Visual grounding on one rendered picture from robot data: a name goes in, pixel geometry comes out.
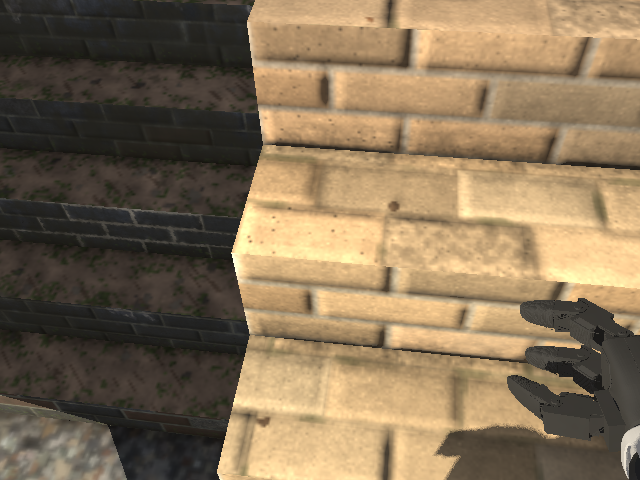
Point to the robot right hand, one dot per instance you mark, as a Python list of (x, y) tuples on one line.
[(612, 376)]

